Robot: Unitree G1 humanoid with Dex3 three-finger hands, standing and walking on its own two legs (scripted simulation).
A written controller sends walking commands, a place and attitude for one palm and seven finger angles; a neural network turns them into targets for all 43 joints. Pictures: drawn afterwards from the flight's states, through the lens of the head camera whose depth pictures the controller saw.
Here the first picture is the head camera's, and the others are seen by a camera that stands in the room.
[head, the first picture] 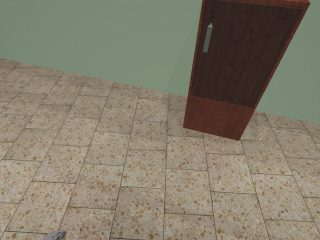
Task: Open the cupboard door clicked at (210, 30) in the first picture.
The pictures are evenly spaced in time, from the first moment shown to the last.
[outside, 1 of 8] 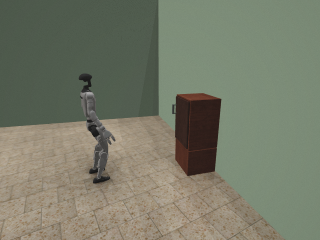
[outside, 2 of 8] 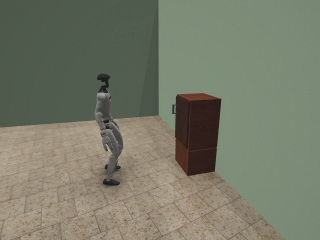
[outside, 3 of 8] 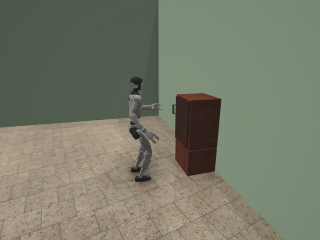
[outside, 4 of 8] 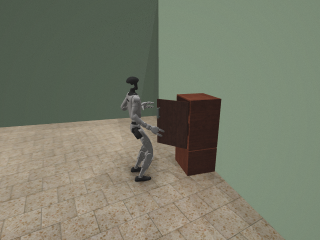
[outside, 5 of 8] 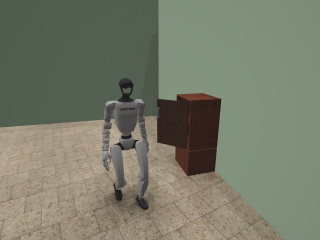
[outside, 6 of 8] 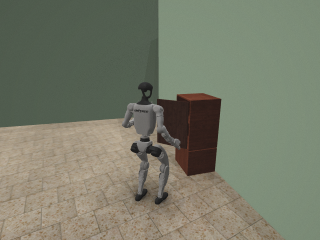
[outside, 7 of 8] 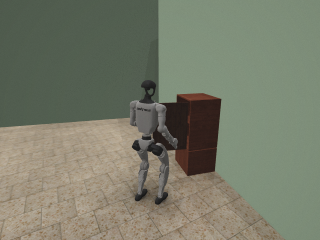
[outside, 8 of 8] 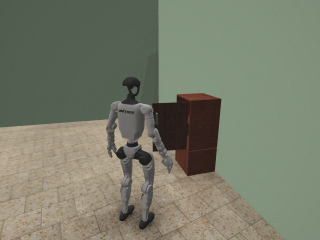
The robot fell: no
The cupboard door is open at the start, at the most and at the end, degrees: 0 84 84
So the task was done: yes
